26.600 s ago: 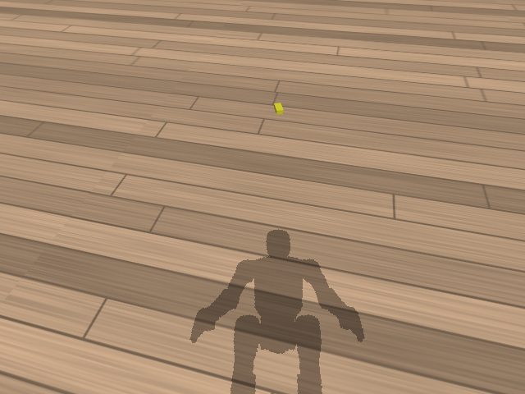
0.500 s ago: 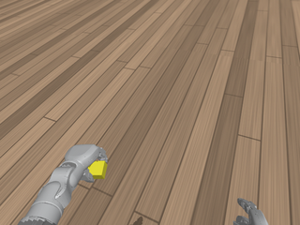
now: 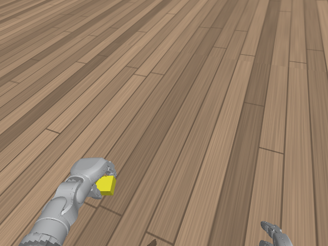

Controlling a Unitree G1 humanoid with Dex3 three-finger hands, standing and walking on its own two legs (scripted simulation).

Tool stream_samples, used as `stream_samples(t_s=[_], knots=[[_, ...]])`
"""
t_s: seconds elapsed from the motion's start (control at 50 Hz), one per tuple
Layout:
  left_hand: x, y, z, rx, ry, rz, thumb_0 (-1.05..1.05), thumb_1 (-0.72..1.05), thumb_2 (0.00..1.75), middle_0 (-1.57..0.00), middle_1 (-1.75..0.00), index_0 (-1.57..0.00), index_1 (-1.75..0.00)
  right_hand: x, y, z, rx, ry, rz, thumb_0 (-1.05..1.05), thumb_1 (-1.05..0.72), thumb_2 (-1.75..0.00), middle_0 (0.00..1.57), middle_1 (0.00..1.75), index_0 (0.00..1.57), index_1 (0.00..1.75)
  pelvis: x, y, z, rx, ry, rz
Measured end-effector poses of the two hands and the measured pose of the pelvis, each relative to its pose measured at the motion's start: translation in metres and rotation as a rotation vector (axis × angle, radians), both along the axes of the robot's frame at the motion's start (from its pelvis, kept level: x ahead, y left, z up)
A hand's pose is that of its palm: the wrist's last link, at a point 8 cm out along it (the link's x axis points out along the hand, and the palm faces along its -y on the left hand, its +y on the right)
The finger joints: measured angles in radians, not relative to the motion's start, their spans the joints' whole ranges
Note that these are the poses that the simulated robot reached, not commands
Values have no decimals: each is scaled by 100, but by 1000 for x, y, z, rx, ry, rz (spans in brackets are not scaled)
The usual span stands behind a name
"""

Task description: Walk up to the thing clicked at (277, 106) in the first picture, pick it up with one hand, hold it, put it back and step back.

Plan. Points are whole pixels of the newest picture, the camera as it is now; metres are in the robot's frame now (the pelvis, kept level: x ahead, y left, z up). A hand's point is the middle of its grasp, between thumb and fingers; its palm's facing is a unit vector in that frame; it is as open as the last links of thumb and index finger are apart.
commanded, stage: crouch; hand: left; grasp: from above
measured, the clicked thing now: (98, 185) +0.31 +0.23 -0.06
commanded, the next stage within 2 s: none
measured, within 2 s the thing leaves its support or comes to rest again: neither
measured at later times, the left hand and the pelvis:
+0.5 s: hand (103, 194) +0.31 +0.23 -0.13, palm faces -0.43 +0.05 -0.90, open 7.7 cm; pelvis -0.02 +0.00 -0.06, yaw +1 degrees
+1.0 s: hand (120, 201) +0.39 +0.25 -0.38, palm faces -0.46 +0.04 -0.89, open 7.6 cm; pelvis -0.06 +0.01 -0.25, yaw +0 degrees
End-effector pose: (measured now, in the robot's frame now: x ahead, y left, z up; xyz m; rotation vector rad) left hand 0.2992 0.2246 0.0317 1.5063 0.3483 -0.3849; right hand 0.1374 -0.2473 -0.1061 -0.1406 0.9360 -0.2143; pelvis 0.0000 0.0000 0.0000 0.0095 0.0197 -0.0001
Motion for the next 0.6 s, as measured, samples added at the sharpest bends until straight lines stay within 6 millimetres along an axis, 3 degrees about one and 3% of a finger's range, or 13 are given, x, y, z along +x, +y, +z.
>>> stream_samples(t_s=[0.18, 0.3, 0.44, 0.6], knots=[[0, -2, -6, -6, 6, -2, 0, 40, 12, -87, -33, -91, -26, -2, -4, -1, -5, 13, -4, 1, -91, -90, 20, 30, 20, 30, 0, -2, 0, 1, 7, 1], [0, 0, -28, -6, 17, -13, 0, 38, 16, -87, -34, -91, -28, -7, -8, -5, -23, 37, 4, 1, -91, -90, 20, 30, 20, 30, -4, -4, -6, 1, 41, 9], [10, 6, -79, 45, -10, -36, 0, 36, 17, -88, -35, -92, -29, -27, -19, -35, -63, 112, 20, 0, -91, -90, 20, 30, 20, 30, -15, -4, -36, -8, 159, 22], [37, 10, -160, 88, -38, -22, 0, 35, 18, -88, -35, -92, -29, -79, -32, -98, -113, 246, -11, 0, -91, -90, 20, 30, 20, 30, -33, 1, -97, -27, 323, 29]])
